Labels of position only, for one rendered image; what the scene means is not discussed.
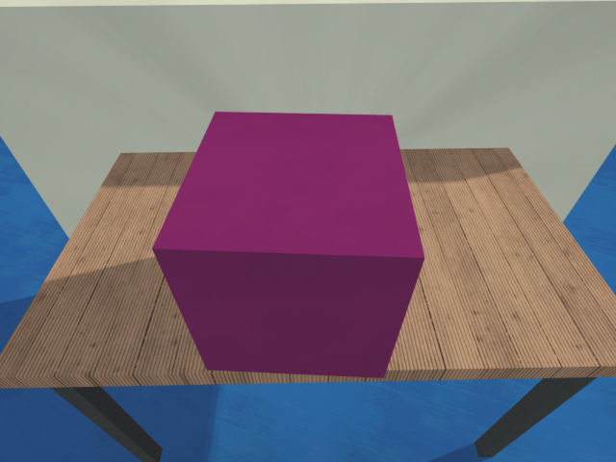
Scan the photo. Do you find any table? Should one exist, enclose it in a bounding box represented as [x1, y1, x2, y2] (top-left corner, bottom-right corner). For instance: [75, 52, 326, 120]
[0, 148, 616, 462]

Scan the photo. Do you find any carton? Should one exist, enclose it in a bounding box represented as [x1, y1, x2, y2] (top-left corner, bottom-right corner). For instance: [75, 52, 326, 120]
[152, 112, 424, 378]

